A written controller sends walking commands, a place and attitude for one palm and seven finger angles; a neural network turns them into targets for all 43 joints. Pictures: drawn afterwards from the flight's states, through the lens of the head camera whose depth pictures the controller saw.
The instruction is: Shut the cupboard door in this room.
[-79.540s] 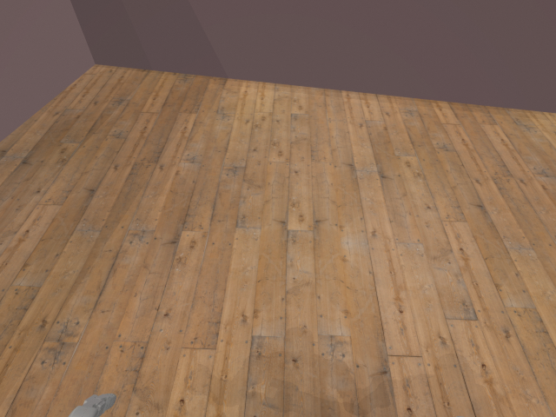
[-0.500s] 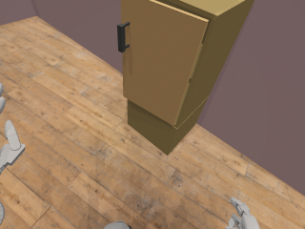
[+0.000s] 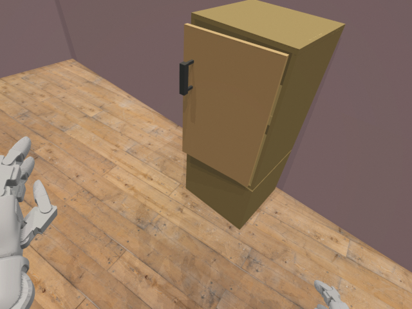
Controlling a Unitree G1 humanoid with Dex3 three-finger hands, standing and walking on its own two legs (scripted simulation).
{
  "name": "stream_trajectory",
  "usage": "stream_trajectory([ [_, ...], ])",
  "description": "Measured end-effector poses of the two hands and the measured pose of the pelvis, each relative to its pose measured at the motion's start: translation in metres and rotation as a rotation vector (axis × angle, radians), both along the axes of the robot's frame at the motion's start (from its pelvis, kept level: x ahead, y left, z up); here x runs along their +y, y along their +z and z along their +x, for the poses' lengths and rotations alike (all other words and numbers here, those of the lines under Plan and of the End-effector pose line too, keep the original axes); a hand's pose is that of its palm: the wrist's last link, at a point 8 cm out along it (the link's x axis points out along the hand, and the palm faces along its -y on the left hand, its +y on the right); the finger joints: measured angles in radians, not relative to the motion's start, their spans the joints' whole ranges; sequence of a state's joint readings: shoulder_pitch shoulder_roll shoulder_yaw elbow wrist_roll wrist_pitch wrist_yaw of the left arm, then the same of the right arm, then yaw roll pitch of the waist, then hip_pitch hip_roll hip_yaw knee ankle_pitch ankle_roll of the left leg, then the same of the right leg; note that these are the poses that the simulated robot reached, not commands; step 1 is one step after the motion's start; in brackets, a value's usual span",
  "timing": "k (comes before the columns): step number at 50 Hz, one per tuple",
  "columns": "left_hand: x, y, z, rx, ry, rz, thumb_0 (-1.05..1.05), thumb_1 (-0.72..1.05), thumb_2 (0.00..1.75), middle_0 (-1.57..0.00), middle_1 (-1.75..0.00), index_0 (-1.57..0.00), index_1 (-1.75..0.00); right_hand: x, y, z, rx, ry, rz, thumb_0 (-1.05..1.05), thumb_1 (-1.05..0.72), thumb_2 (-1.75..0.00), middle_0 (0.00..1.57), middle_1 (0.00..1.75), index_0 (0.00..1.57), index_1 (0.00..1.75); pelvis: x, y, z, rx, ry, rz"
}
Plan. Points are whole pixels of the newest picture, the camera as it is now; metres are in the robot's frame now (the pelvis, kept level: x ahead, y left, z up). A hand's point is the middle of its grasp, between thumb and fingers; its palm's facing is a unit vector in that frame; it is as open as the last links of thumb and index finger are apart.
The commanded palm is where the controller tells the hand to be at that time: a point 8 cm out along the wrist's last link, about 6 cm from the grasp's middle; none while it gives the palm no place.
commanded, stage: stop stepping back and stand still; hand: left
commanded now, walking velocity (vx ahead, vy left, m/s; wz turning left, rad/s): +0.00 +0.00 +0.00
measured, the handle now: (187, 77) +0.88 +0.14 +0.04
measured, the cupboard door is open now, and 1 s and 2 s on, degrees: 6 6 6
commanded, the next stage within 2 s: let the arm hang, fingers relaxed in 0.24 s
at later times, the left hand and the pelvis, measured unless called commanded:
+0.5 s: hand out of the picture +0.13 +0.24 -0.08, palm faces +0.11 -0.93 -0.36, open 7.4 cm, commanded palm none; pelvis -0.02 +0.00 +0.00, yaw +1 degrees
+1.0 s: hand out of the picture -0.04 +0.21 -0.15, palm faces +0.04 -0.96 -0.29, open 7.3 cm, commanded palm none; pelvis +0.00 -0.01 +0.01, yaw +1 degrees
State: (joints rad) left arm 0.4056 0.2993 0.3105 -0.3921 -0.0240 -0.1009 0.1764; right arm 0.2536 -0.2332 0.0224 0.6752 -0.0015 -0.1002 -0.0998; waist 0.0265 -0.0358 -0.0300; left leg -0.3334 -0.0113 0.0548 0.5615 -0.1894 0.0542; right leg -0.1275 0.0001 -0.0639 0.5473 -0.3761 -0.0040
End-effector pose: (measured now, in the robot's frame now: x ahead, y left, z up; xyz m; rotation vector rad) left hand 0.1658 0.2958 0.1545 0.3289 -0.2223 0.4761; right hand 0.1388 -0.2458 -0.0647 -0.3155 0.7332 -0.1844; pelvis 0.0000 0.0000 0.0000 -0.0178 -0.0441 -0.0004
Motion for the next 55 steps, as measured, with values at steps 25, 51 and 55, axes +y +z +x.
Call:
stream_trajectory([
  [25, -0.016, -0.2, -0.058, 0.969, -0.043, -0.218, 0.0, 0.91, 0.9, -0.2, -0.3, -0.19, -0.29, 0.001, -0.05, -0.024, 0.198, 0.051, 0.106, 0.01, -0.9, -0.9, 0.2, 0.3, 0.2, 0.3, 0.004, -0.005, -0.018, 0.04, 0.021, -0.01],
  [51, -0.045, -0.272, -0.212, 1.623, 0.128, -0.442, 0.0, 0.92, 0.89, -0.2, -0.3, -0.2, -0.29, 0.007, -0.074, -0.119, 0.586, -0.096, 0.174, 0.01, -0.91, -0.9, 0.2, 0.3, 0.2, 0.3, -0.008, 0.011, 0.0, 0.013, 0.016, 0.008],
  [55, -0.054, -0.274, -0.204, 1.612, 0.109, -0.442, 0.0, 0.92, 0.89, -0.2, -0.3, -0.2, -0.29, 0.005, -0.075, -0.115, 0.576, -0.101, 0.181, 0.01, -0.91, -0.9, 0.2, 0.3, 0.2, 0.3, -0.012, 0.011, 0.002, 0.006, 0.01, 0.013],
])
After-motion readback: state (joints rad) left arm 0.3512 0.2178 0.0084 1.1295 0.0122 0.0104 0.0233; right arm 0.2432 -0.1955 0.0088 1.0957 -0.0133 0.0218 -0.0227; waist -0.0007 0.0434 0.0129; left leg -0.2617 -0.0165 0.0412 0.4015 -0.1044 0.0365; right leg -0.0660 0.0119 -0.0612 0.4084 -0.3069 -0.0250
